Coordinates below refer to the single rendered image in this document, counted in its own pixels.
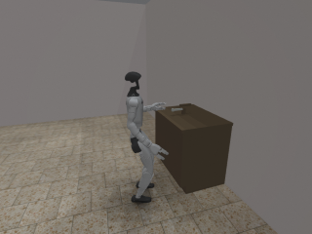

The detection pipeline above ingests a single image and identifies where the robot right hand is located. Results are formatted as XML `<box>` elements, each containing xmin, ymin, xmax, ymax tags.
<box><xmin>149</xmin><ymin>143</ymin><xmax>169</xmax><ymax>160</ymax></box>

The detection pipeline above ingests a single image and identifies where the robot right forearm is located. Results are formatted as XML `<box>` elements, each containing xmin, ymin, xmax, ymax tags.
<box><xmin>129</xmin><ymin>123</ymin><xmax>152</xmax><ymax>148</ymax></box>

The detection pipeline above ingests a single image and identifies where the counter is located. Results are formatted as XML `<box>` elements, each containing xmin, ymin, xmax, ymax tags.
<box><xmin>155</xmin><ymin>103</ymin><xmax>234</xmax><ymax>194</ymax></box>

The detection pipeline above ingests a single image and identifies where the tap lever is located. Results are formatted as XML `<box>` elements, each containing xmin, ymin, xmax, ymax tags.
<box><xmin>171</xmin><ymin>108</ymin><xmax>183</xmax><ymax>112</ymax></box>

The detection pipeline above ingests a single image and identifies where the right robot shin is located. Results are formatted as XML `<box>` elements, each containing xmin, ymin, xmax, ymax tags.
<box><xmin>136</xmin><ymin>172</ymin><xmax>154</xmax><ymax>198</ymax></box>

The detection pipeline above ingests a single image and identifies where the robot left forearm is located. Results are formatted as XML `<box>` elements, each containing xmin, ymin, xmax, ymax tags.
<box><xmin>143</xmin><ymin>105</ymin><xmax>153</xmax><ymax>112</ymax></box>

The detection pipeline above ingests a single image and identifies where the right robot upper arm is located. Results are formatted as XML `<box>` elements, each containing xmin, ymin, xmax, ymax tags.
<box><xmin>127</xmin><ymin>97</ymin><xmax>139</xmax><ymax>128</ymax></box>

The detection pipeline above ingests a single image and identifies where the robot left hand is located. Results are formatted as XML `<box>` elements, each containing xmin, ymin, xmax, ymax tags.
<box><xmin>152</xmin><ymin>102</ymin><xmax>166</xmax><ymax>111</ymax></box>

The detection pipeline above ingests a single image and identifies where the robot left thigh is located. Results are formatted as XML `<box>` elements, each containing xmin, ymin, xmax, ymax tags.
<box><xmin>142</xmin><ymin>131</ymin><xmax>154</xmax><ymax>162</ymax></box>

